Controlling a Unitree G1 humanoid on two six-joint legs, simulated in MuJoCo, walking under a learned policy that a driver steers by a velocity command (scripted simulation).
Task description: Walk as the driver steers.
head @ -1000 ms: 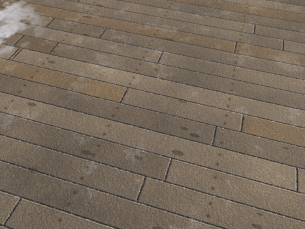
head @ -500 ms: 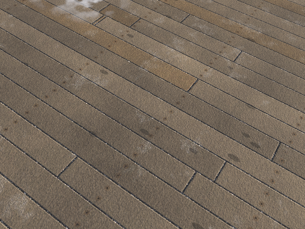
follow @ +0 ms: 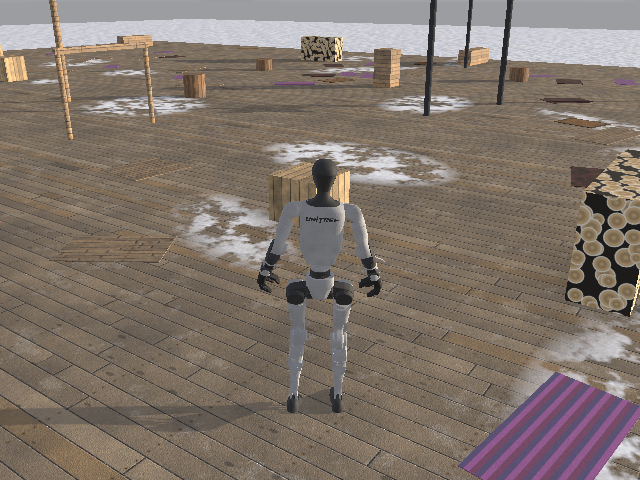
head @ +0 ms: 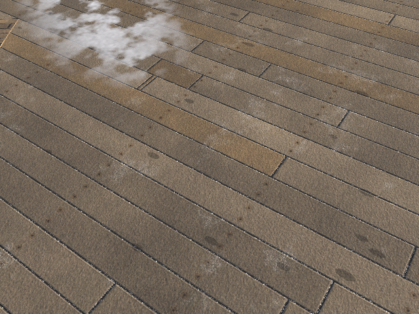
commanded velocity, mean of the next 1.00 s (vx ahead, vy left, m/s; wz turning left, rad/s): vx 0.49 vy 0.00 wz -0.38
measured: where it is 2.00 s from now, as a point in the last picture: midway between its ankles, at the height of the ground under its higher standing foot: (284, 179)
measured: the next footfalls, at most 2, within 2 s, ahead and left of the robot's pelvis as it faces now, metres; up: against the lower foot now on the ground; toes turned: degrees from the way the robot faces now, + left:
left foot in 0.36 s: +0.38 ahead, +0.09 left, +0.00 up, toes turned -16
right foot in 0.86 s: +0.54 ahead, -0.27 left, +0.00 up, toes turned -28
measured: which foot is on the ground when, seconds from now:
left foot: up 0.00-0.34, down 0.36-0.88, up 0.90-1.00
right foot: down 0.00-0.36, up 0.38-0.84, down 0.86-1.00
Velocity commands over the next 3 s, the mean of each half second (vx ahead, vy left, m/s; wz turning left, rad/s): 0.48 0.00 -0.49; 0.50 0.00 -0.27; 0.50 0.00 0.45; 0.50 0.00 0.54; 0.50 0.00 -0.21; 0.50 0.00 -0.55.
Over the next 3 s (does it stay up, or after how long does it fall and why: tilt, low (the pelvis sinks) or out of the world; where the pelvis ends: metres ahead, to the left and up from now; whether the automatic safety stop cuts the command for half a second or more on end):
stays up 1.56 -0.24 -0.01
